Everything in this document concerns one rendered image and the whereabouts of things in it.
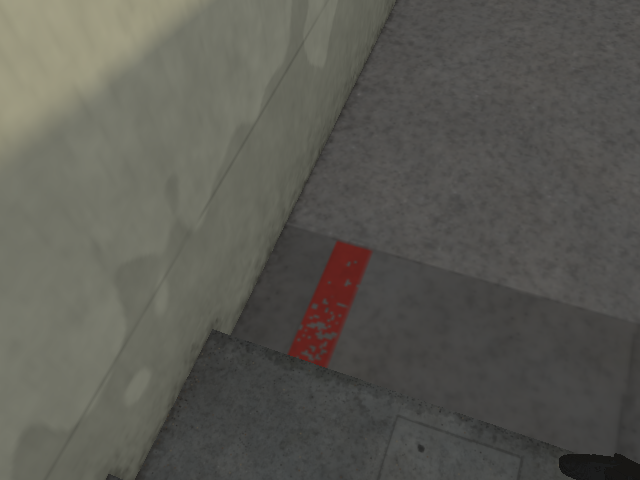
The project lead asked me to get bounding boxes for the right robot hand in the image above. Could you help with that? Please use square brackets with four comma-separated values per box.
[559, 453, 640, 480]

